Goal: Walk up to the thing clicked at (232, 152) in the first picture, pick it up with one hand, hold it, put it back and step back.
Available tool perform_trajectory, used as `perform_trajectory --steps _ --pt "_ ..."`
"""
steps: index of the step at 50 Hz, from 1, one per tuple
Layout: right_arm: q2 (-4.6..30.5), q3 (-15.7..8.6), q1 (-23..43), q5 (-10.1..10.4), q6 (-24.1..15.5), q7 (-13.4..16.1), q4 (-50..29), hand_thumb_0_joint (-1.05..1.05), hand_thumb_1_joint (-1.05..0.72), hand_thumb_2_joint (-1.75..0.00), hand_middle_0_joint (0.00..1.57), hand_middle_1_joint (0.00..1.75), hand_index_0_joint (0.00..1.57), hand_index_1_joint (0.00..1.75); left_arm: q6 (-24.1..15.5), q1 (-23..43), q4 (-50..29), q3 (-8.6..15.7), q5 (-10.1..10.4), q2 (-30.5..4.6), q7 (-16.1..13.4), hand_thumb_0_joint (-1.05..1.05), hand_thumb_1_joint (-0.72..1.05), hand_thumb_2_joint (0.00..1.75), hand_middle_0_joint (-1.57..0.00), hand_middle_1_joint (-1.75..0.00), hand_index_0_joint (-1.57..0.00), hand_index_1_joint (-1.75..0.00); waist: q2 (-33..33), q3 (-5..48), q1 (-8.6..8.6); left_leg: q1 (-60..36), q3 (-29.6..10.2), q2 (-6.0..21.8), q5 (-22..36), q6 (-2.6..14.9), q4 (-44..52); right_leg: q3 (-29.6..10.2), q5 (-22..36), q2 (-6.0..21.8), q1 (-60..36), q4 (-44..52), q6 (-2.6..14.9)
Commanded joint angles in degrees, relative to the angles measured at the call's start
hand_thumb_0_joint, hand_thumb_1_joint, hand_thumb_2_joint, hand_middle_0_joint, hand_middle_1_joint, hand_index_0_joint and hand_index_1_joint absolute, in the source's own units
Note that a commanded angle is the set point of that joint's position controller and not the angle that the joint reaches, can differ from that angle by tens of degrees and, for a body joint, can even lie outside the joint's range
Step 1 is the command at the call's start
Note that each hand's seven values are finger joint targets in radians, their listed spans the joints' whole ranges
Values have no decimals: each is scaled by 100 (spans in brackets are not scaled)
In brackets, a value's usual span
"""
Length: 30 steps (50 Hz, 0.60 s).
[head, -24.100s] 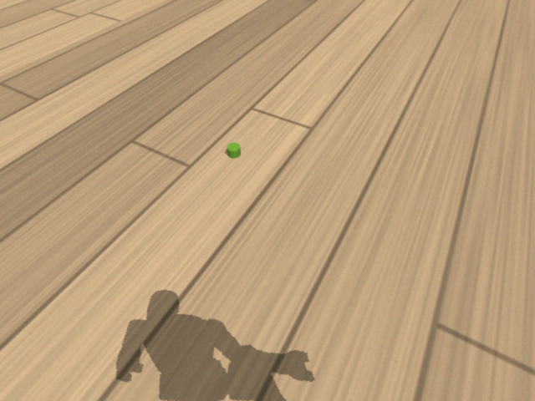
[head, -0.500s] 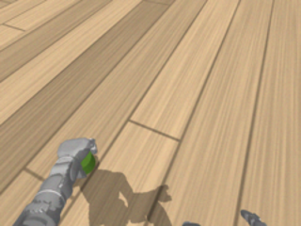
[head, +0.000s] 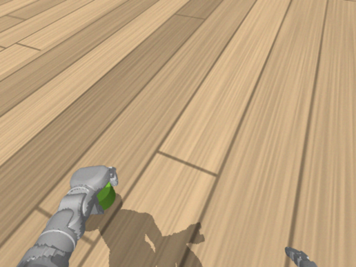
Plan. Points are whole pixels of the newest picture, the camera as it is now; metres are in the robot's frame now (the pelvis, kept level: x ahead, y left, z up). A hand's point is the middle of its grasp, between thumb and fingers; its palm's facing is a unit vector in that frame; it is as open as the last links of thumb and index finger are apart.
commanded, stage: hold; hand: left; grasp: from above
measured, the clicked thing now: (99, 193) +0.32 +0.23 -0.08
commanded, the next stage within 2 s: crouch in 1.20 s
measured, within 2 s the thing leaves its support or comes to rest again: neither
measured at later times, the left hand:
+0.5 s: hand (95, 202) +0.28 +0.22 -0.03, palm faces -0.45 -0.05 -0.89, open 9.4 cm
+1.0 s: hand (97, 200) +0.28 +0.21 -0.03, palm faces -0.46 -0.05 -0.89, open 9.4 cm
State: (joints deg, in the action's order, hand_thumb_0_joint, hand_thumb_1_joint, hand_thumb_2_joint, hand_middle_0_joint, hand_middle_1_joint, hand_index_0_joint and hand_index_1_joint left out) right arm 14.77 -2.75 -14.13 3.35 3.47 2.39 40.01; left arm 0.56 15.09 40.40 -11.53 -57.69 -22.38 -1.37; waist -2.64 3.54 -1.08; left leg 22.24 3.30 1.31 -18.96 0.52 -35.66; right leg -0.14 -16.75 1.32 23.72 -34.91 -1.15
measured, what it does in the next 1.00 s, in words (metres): stands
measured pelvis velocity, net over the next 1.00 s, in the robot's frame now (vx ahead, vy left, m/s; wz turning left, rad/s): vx -0.01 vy -0.01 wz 0.00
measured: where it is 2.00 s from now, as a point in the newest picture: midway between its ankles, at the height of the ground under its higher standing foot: outside the picture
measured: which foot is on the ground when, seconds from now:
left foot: down 0.00-1.00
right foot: down 0.00-1.00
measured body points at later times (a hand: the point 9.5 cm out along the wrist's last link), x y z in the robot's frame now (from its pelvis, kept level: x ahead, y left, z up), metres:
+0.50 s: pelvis -0.01 -0.01 +0.01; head +0.00 -0.03 +0.46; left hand +0.30 +0.22 +0.02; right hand +0.12 -0.26 -0.11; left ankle -0.01 +0.11 -0.73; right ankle +0.01 -0.13 -0.73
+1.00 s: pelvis -0.01 -0.01 +0.01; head +0.01 -0.04 +0.46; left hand +0.30 +0.21 +0.02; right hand +0.13 -0.27 -0.11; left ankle -0.01 +0.11 -0.73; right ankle +0.01 -0.13 -0.73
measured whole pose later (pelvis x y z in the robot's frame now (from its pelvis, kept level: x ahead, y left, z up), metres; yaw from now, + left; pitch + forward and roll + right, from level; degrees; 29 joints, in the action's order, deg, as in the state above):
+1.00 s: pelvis -0.01 -0.01 +0.01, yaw +0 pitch +2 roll +1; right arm 14.7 -1.6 -10.7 4.1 4.3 3.8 38.9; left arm -0.6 12.3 34.7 -11.7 -57.2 -22.5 2.2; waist -3.0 0.5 0.3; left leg 14.4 3.4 1.2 -14.2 -0.2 -27.0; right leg -0.2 -13.1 1.1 16.9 -28.3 -0.4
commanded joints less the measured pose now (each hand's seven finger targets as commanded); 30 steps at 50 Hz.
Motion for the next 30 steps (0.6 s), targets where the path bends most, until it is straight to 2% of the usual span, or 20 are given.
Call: perform_trajectory --steps 1,8,10,13,15,16,18,19,20,23,24,25,26,28,29,30 --pt "810 -278 227 8 -179 64 -724 0 -90 -90 20 30 20 30 -27 1775 -1175 558 8 -1232 -166 0 52 82 -80 -91 -85 -85 94 1466 57 -789 -153 -187 1839 19 490 43 1493 -299 -688 438 193" --pt "790 -239 333 34 -161 93 -783 0 -90 -90 20 30 20 30 -93 1801 -1316 572 30 -1244 -102 0 50 82 -77 -94 -83 -88 100 1386 49 -925 -116 -189 1747 32 648 22 1415 -290 -756 565 195" --pt "790 -223 397 32 -161 101 -796 0 -90 -90 20 30 20 30 -96 1735 -1340 512 83 -1171 -97 0 52 84 -80 -94 -85 -88 155 1233 54 -914 -147 -166 1579 24 730 47 1225 -301 -746 634 197" --pt "788 -221 455 34 -166 111 -808 0 -90 -90 20 30 20 30 -108 1703 -1366 567 51 -1214 -89 0 51 80 -79 -93 -85 -87 88 1213 101 -968 -134 -178 1463 17 811 30 1099 -291 -758 701 205" --pt "782 -212 458 30 -171 114 -807 0 -90 -90 20 30 20 30 -93 1711 -1332 557 53 -1216 -83 0 48 80 -75 -96 -81 -89 140 1171 35 -981 -136 -168 1460 28 826 26 1102 -290 -756 742 194" --pt "762 -199 526 40 -175 117 -831 0 -90 -90 20 30 20 30 -98 1807 -1491 581 75 -1247 -92 0 50 78 -76 -96 -83 -88 143 1164 128 -967 -146 -181 1372 24 871 33 1019 -279 -821 776 192" --pt "760 -188 554 42 -179 119 -848 0 -90 -90 20 30 20 30 -79 1614 -1298 594 80 -1217 -100 0 49 81 -77 -95 -84 -88 171 1009 95 -932 -127 -189 1189 32 922 12 851 -266 -777 859 189" --pt "757 -185 603 43 -187 119 -864 0 -90 -90 20 30 20 30 -101 1725 -1519 573 93 -1211 -84 0 51 80 -77 -96 -84 -89 152 1069 123 -959 -116 -208 1120 36 939 -5 796 -253 -822 879 182" --pt "754 -185 609 37 -188 129 -840 0 -90 -90 20 30 20 30 -92 1730 -1494 601 70 -1270 -82 0 49 79 -76 -96 -83 -88 200 1129 79 -999 -130 -200 1182 47 925 -9 862 -256 -818 883 173" --pt "756 -186 612 48 -190 136 -848 0 -90 -90 20 30 20 30 -99 1721 -1610 578 77 -1260 -20 0 51 81 -78 -96 -84 -89 148 1220 92 -1110 -115 -206 1359 47 939 -13 1037 -245 -914 880 170" --pt "754 -185 638 52 -187 146 -836 0 -90 -90 20 30 20 30 -114 1717 -1638 674 94 -1342 -9 0 51 82 -78 -96 -85 -89 178 1218 150 -1127 -114 -211 1379 50 950 -3 1035 -241 -948 902 166" --pt "740 -164 616 49 -187 151 -821 0 -90 -90 20 30 20 30 -104 1642 -1568 602 101 -1261 -5 0 51 83 -79 -96 -85 -89 247 1165 79 -1115 -121 -203 1382 57 944 -15 1058 -244 -934 905 159" --pt "731 -167 648 55 -193 153 -837 0 -90 -90 20 30 20 30 -116 1758 -1728 624 103 -1288 -5 0 52 82 -80 -96 -86 -89 121 1199 151 -1144 -106 -202 1360 45 986 -7 1033 -245 -971 916 175" --pt "735 -153 697 58 -193 160 -841 0 -90 -90 20 30 20 30 -98 1622 -1550 659 100 -1302 -11 0 51 81 -78 -96 -84 -89 172 1086 127 -1144 -116 -195 1295 38 1023 5 943 -254 -921 958 174" --pt "738 -150 705 61 -194 161 -857 0 -90 -90 20 30 20 30 -106 1658 -1628 590 113 -1226 2 0 52 78 -77 -97 -85 -89 179 1050 125 -1140 -121 -193 1283 35 1049 1 940 -255 -921 963 178" --pt "738 -151 730 64 -195 163 -858 0 -90 -90 20 30 20 30 -110 1719 -1724 646 121 -1317 1 0 52 79 -77 -96 -84 -88 88 1077 152 -1169 -118 -192 1231 24 1072 2 881 -258 -919 980 185"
